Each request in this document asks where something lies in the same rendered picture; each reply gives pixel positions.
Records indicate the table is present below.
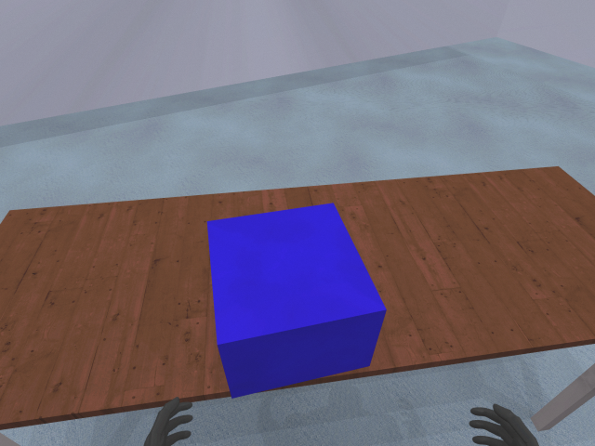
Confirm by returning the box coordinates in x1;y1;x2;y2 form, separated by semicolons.
0;166;595;446

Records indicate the carton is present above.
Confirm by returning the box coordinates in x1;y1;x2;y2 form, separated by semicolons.
207;203;387;399

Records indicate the robot left hand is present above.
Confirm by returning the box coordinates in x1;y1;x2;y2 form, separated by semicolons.
143;397;192;446

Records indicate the robot right hand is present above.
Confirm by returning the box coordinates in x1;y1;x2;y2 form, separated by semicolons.
469;404;539;446

